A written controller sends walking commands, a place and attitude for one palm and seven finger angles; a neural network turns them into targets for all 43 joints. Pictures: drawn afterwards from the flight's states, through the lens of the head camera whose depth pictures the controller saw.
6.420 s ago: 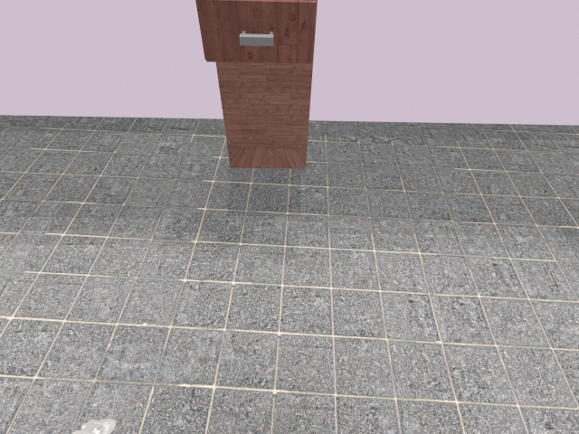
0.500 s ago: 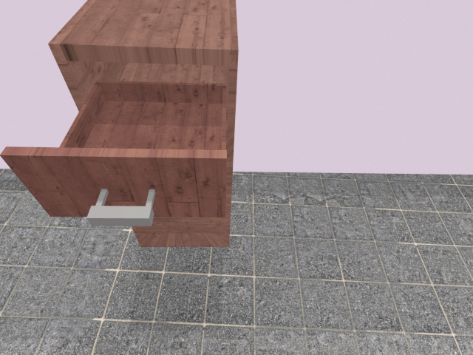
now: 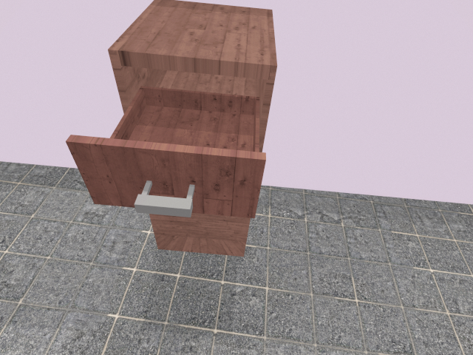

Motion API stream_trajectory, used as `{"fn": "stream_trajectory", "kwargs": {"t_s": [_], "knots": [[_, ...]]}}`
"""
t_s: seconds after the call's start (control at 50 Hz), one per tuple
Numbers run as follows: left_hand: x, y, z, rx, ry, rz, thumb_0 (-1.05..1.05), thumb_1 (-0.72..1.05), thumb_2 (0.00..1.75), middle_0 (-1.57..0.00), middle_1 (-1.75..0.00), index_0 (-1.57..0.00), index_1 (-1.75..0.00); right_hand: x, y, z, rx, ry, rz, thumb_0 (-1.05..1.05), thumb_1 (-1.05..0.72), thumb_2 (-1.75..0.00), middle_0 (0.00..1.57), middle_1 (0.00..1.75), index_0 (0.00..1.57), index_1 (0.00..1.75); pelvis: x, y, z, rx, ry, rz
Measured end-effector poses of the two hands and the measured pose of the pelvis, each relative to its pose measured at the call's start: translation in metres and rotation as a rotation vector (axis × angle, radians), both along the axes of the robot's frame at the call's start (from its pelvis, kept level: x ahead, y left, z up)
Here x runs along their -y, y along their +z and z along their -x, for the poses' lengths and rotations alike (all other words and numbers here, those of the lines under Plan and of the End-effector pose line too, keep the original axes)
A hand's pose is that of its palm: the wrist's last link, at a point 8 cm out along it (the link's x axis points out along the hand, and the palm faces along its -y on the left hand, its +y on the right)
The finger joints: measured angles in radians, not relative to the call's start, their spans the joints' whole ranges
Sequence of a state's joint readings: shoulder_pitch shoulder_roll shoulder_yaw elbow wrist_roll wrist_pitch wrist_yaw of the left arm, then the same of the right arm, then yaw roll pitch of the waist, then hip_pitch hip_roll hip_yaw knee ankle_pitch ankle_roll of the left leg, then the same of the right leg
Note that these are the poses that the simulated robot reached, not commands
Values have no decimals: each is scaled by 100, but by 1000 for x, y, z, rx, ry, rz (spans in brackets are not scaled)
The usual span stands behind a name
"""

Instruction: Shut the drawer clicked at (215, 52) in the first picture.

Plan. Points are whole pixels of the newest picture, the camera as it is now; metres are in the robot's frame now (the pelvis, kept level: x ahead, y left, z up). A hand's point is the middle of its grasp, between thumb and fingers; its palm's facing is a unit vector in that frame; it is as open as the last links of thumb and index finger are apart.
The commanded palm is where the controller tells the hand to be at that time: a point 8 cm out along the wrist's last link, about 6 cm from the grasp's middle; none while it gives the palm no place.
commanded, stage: shuffle to correct the standing spot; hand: left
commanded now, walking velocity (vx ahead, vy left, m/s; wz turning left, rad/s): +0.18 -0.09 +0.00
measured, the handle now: (167, 196) +0.39 +0.17 +0.04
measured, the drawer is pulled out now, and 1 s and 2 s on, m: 0.30 0.30 0.30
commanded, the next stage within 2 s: come to a stop and stand still in 0.78 s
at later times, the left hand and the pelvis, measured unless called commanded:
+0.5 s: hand out of the picture -0.02 +0.13 -0.18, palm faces +0.05 -0.99 -0.11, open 7.4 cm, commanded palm none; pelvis +0.01 -0.02 +0.00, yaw +0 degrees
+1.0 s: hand out of the picture +0.05 +0.13 -0.19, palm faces +0.02 -0.99 -0.10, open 7.4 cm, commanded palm none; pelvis +0.08 -0.02 +0.00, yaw -1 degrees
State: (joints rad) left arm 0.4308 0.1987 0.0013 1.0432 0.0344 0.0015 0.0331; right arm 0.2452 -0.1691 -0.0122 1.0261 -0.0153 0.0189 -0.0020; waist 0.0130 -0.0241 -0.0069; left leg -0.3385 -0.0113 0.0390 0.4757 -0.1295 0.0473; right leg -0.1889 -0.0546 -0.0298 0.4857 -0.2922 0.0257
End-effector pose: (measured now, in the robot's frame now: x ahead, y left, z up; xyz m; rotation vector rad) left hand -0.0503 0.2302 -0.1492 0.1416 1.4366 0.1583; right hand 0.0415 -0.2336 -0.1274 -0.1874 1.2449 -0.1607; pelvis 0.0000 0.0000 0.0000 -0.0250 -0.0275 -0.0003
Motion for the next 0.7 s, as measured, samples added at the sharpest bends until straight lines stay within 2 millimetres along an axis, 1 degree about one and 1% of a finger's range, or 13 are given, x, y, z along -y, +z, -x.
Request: {"fn": "stream_trajectory", "kwargs": {"t_s": [0.08,0.22,0.26,0.3,0.34,0.38,0.46,0.52,0.56,0.62,0.7], "knots": [[12,2,22,-49,23,22,1,91,90,-20,-30,-20,-30,3,0,8,-29,-3,-3,1,-92,-90,20,30,20,30,4,2,1,-4,6,-3],[41,4,55,-102,98,62,1,91,90,-20,-30,-20,-30,10,-4,22,-90,1,-9,1,-91,-90,20,30,20,30,14,2,4,-10,29,-4],[47,0,61,-119,115,75,1,91,90,-20,-30,-20,-30,9,-5,23,-92,-3,-7,1,-91,-90,20,30,20,30,14,0,2,-6,31,-3],[51,-6,61,-135,113,94,1,91,90,-20,-30,-20,-30,7,-7,23,-75,-10,-5,1,-91,-90,20,30,20,30,12,-4,-2,-1,31,5],[52,-13,55,-139,102,113,1,91,90,-20,-30,-20,-30,3,-10,26,-63,-19,1,1,-91,-90,20,30,20,30,10,-9,-4,1,32,6],[52,-15,41,-126,72,120,1,91,90,-20,-30,-20,-30,-1,-11,32,-66,-36,-6,0,-91,-90,20,30,20,30,11,-9,-4,3,14,-6],[50,-8,-4,-25,31,102,1,91,90,-20,-30,-20,-30,-6,-9,47,-103,-60,-43,0,-91,-90,20,30,20,30,16,-2,-6,-9,1,-15],[50,1,-40,68,12,77,1,91,90,-20,-30,-20,-30,-6,-11,53,-130,-70,-71,0,-91,-90,20,30,20,30,22,2,-9,-15,-2,-10],[50,4,-55,106,-3,47,2,92,90,-20,-30,-20,-30,-2,-15,54,-143,-81,-87,1,-91,-90,20,30,20,30,28,2,-12,-16,-5,-15],[50,3,-64,135,5,9,2,93,90,-20,-30,-20,-30,8,-22,50,-162,-85,-101,1,-90,-90,20,30,20,30,39,-4,-16,-22,-9,-30],[54,9,-61,108,25,6,1,93,90,-20,-30,-20,-30,19,-15,29,-148,-72,-89,1,-91,-90,20,30,20,30,41,3,-27,-22,5,-11]]}}
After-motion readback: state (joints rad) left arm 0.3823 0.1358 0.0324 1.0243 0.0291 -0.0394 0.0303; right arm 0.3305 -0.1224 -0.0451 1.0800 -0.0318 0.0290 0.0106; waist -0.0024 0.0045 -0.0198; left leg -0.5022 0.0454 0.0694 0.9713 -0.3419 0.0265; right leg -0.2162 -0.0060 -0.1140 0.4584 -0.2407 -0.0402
